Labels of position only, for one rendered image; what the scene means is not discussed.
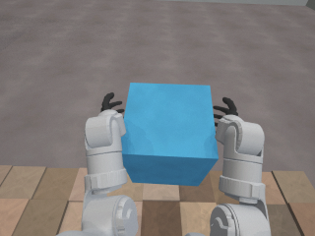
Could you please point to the robot left forearm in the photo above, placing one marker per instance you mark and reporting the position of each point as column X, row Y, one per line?
column 103, row 146

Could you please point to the robot left hand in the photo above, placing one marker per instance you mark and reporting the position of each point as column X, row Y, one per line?
column 107, row 106

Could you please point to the carton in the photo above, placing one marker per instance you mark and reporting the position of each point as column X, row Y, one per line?
column 170, row 134

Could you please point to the right robot upper arm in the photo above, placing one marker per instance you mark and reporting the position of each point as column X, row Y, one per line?
column 238, row 220

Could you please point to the robot right hand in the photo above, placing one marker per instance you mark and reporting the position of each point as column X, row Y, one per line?
column 231, row 110

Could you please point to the robot right forearm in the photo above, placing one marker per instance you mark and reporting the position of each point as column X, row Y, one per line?
column 243, row 151

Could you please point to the left robot upper arm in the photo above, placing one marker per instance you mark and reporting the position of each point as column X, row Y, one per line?
column 108, row 216

